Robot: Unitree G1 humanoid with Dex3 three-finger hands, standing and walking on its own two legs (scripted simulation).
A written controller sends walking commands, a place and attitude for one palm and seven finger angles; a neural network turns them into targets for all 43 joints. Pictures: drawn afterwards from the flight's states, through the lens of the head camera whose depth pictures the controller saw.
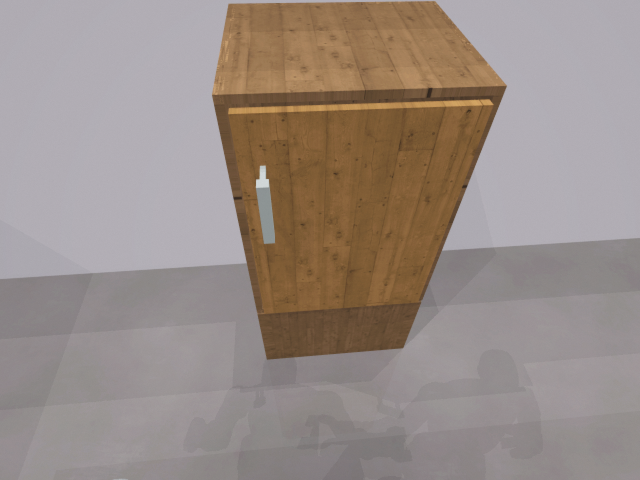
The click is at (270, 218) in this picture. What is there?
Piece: cupboard door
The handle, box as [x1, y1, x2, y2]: [256, 166, 274, 243]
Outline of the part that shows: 260,166 260,178 256,180 256,191 264,243 274,242 274,231 268,179 265,178 265,166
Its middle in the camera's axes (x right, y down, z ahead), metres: -0.10 -0.06 +0.70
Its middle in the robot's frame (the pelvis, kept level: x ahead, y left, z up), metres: +0.56 +0.13 -0.01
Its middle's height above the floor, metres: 0.76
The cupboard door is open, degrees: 0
